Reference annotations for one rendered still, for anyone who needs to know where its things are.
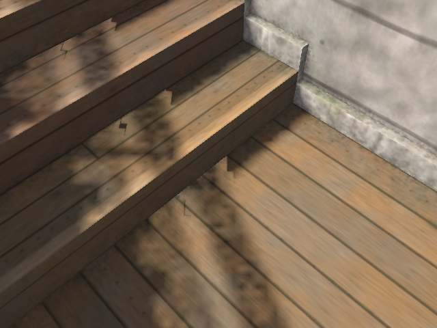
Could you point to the stairs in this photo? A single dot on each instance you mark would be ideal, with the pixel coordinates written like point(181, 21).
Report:
point(108, 110)

